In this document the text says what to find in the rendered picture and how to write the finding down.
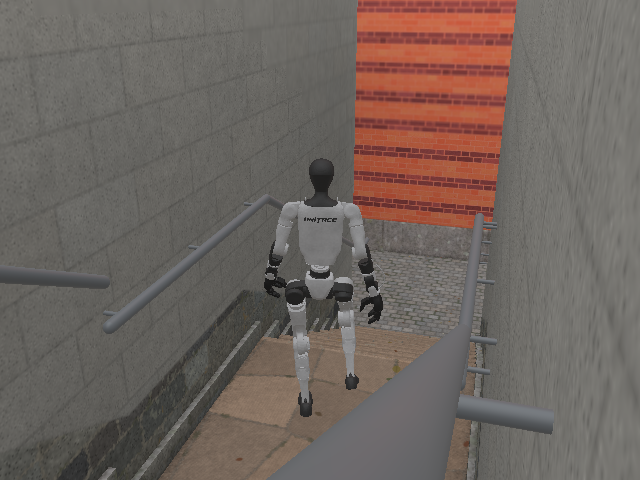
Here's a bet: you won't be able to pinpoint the stairs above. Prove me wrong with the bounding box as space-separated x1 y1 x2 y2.
278 327 476 367

